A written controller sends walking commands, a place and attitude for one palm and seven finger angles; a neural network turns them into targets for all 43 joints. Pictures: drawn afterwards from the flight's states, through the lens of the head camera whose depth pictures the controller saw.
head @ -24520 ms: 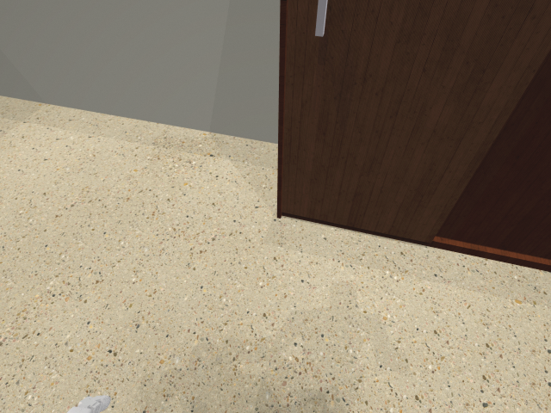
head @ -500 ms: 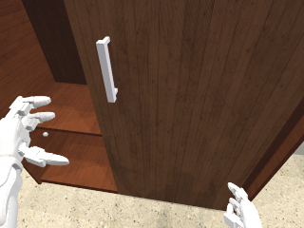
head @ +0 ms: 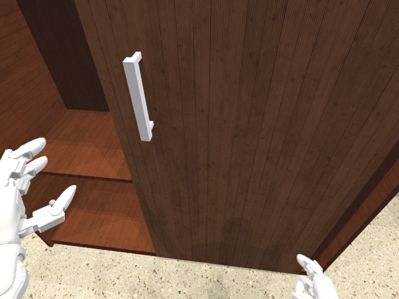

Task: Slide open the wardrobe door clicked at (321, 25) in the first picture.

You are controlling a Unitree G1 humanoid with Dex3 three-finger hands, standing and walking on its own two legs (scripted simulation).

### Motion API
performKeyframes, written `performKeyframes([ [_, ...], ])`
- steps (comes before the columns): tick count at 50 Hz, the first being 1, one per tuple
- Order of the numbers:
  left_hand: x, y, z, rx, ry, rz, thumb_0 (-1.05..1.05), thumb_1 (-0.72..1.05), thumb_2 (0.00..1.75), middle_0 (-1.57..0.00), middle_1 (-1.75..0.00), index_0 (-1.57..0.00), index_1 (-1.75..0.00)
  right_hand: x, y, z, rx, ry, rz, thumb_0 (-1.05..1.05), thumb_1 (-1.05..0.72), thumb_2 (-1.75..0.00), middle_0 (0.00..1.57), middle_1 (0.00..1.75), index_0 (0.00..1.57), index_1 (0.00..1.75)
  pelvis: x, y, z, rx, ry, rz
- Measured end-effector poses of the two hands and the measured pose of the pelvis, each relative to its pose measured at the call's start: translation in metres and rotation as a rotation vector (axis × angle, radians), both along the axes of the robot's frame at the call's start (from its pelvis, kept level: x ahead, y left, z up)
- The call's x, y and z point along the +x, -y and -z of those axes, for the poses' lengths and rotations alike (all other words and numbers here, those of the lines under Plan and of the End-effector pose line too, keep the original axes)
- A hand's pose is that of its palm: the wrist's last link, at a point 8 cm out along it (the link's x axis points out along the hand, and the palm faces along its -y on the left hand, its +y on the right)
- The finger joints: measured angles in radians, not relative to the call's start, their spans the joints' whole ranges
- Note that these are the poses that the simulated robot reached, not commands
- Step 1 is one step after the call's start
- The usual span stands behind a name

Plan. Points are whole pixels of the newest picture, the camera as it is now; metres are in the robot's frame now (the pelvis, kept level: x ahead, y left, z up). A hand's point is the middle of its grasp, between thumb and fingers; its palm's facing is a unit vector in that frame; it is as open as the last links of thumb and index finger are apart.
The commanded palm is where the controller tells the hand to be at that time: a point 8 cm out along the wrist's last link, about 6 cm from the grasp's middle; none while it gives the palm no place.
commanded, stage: draw the hand back to the body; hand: left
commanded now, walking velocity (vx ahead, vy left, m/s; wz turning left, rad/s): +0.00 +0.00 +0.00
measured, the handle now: (142, 99) +0.45 +0.19 +0.20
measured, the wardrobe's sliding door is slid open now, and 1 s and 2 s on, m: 0.57 0.57 0.57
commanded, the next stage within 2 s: step back with the hand held close in 0.48 s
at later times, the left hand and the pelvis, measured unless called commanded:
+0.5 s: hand (52, 207) +0.19 +0.26 +0.16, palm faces +0.48 -0.81 -0.35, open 7.4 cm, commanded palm +0.14 +0.29 +0.17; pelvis +0.01 -0.01 +0.00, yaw +1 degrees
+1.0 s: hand (44, 218) +0.18 +0.27 +0.15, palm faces +0.37 -0.80 -0.47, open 7.4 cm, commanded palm +0.12 +0.31 +0.17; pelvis -0.03 +0.01 -0.01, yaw -1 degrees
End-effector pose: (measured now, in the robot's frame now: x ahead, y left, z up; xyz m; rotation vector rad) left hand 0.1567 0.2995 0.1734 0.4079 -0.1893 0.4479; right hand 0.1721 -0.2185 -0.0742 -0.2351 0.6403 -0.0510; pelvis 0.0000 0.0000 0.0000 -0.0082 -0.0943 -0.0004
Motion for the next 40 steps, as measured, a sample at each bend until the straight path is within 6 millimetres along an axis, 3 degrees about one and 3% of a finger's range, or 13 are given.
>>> performKeyframes([
  [9,-0.012,-0.004,0.005,-0.004,-0.037,-0.039,0.01,0.72,0.81,-0.21,-0.40,-0.22,-0.41,0.018,-0.001,-0.007,-0.016,0.018,-0.023,0.01,-0.90,-0.90,0.20,0.30,0.21,0.30,0.006,0.000,0.000,-0.003,-0.006,-0.007],
  [15,-0.012,-0.004,0.004,-0.010,-0.030,-0.060,0.02,0.84,0.87,-0.21,-0.33,-0.21,-0.34,0.023,-0.004,-0.006,-0.017,0.017,-0.040,0.01,-0.90,-0.90,0.20,0.30,0.21,0.30,0.007,0.002,0.000,-0.003,-0.005,-0.015],
  [25,-0.006,0.003,0.002,-0.004,-0.033,-0.040,0.02,0.89,0.89,-0.20,-0.30,-0.21,-0.31,0.019,-0.003,-0.002,0.002,0.004,-0.032,0.01,-0.90,-0.90,0.20,0.30,0.21,0.30,0.008,0.007,0.000,-0.001,-0.005,-0.010],
  [40,0.002,0.003,0.002,0.078,-0.049,0.012,0.02,0.89,0.90,-0.20,-0.30,-0.21,-0.30,0.000,0.021,-0.002,-0.034,-0.041,0.066,0.01,-0.90,-0.90,0.20,0.30,0.21,0.30,-0.002,0.003,0.002,-0.012,-0.088,0.012],
])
